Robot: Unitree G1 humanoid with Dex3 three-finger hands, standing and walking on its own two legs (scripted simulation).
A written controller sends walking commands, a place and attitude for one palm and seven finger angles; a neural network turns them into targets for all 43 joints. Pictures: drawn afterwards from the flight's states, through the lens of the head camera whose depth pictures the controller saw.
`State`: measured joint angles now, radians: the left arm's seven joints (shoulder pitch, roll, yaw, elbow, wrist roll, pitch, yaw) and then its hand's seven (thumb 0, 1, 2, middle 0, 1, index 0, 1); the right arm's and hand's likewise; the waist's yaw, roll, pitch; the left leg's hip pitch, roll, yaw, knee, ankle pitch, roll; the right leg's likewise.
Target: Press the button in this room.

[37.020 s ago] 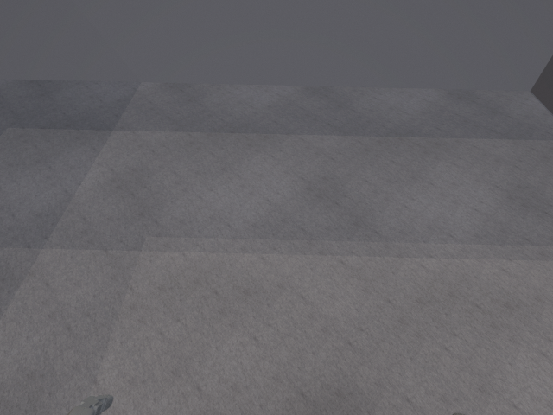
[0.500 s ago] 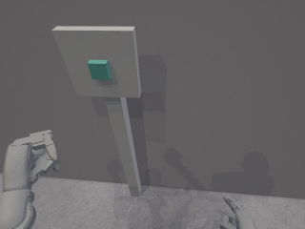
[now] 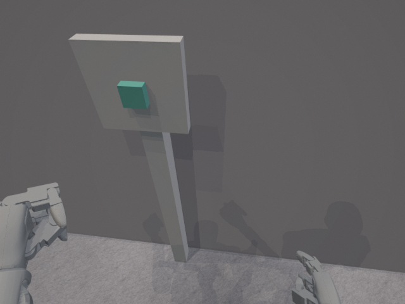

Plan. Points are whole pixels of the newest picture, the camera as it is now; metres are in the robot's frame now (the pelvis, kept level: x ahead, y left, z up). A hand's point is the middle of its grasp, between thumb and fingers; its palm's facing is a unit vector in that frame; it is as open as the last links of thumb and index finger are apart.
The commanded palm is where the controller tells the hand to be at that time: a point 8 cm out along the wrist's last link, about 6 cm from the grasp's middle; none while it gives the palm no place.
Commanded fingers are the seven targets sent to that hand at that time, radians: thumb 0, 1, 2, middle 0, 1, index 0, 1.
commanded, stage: step back with the hand held close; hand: left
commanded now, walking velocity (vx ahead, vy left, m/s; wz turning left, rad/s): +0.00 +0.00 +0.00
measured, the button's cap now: (134, 94) +0.45 +0.20 +0.21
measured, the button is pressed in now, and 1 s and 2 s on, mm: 0 0 0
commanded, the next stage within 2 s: stop stepping back and stand still in 1.20 s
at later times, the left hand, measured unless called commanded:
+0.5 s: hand (59, 234) +0.17 +0.24 +0.15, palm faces +0.26 -0.83 -0.50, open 3.1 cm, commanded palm +0.11 +0.28 +0.17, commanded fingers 0.00 0.90 0.90 -1.30 -1.50 -1.30 -1.50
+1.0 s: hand out of the picture +0.05 +0.30 +0.15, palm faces +0.44 -0.81 -0.38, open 3.1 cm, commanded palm -0.01 +0.34 +0.17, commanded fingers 0.00 0.90 0.90 -1.30 -1.50 -1.30 -1.50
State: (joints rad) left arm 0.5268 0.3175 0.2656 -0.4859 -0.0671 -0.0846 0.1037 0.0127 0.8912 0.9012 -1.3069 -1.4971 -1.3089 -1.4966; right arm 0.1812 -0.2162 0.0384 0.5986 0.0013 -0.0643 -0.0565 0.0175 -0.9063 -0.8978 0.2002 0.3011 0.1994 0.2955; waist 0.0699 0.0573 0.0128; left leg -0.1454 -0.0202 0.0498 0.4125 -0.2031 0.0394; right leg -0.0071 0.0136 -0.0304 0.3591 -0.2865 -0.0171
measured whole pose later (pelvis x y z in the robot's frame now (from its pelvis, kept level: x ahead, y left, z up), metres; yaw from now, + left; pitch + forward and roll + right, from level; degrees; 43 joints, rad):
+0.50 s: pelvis -0.03 +0.00 -0.01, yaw -2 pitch +1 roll -1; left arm 0.64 0.42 0.35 -0.57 -0.07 -0.13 0.11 0.01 0.89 0.90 -1.31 -1.50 -1.31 -1.50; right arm 0.17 -0.25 -0.01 0.49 0.03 0.09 -0.07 0.02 -0.91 -0.90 0.20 0.30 0.20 0.30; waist 0.00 0.03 0.03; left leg -0.33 0.01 0.07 0.50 -0.19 0.04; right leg -0.21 0.04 -0.01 0.47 -0.27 -0.01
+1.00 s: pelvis -0.13 +0.06 -0.02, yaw +2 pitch +0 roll -2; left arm 0.60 0.36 0.35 -0.61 -0.03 -0.21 0.16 0.01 0.89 0.90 -1.31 -1.50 -1.31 -1.50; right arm 0.25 -0.22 0.01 0.58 0.00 -0.01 -0.06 0.02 -0.91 -0.90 0.20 0.30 0.20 0.30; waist 0.02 -0.01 -0.01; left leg -0.38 0.00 -0.02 0.70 -0.38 0.01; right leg -0.39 -0.03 0.02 0.61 -0.21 0.05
